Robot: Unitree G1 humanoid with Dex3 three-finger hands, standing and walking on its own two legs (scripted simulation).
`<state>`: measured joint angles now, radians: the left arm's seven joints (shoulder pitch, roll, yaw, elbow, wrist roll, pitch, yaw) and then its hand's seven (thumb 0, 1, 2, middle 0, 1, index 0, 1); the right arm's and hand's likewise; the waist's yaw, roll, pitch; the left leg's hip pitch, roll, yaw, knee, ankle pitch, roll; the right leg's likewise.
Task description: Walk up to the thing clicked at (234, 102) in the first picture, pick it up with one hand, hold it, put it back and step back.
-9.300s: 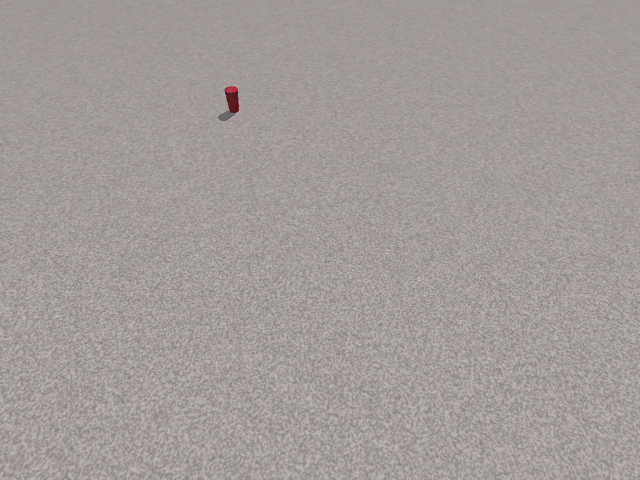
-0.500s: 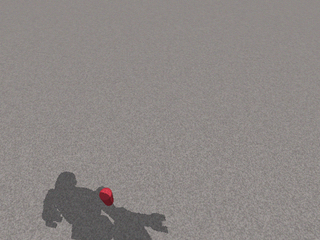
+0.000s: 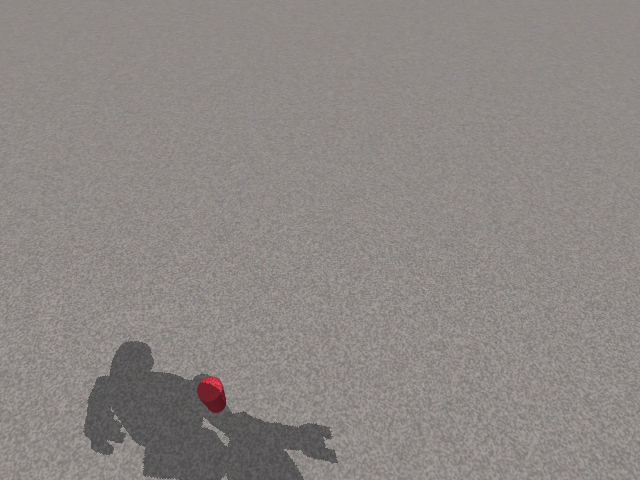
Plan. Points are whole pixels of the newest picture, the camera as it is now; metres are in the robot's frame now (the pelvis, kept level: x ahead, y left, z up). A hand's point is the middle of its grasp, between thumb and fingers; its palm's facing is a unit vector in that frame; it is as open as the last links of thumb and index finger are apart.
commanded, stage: stand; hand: left
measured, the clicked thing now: (213, 396) +0.46 +0.31 -0.72
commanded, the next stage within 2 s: walk up in 0.92 s
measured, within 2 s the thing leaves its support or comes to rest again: neither
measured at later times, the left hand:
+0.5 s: hand out of the picture +0.07 +0.26 -0.16, palm faces -0.02 -0.94 -0.35, open 7.4 cm
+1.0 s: hand out of the picture +0.07 +0.26 -0.16, palm faces +0.00 -0.93 -0.36, open 7.3 cm
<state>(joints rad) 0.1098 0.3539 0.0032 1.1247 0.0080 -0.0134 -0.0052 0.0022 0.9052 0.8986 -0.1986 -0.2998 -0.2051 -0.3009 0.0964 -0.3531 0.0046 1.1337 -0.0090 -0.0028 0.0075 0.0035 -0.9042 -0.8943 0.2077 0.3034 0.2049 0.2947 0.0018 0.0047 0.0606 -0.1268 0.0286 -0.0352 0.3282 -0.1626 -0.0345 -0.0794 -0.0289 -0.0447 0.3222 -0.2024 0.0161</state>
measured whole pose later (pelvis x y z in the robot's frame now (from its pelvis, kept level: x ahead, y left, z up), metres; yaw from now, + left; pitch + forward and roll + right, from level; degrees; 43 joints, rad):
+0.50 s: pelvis +0.00 +0.00 +0.00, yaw +0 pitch -3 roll +0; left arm 0.12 0.36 0.00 1.12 0.01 -0.01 -0.01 0.00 0.91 0.90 -0.20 -0.30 -0.21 -0.30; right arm 0.11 -0.35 0.00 1.13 -0.01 0.00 0.01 0.00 -0.90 -0.89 0.21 0.30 0.21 0.29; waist 0.00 0.00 0.06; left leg -0.12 0.03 -0.03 0.33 -0.16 -0.04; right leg -0.08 -0.03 -0.04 0.33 -0.20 0.01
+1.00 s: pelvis +0.01 +0.01 +0.00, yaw +0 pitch -2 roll -1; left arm 0.15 0.35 0.03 1.08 0.03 -0.04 -0.01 0.00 0.90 0.90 -0.20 -0.30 -0.21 -0.30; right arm 0.14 -0.38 -0.03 1.09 -0.04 0.03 0.03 0.00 -0.90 -0.89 0.21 0.30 0.21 0.29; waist 0.01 0.03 0.06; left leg -0.21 0.03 -0.03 0.56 -0.35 0.01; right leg -0.08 -0.02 -0.05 0.36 -0.24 0.00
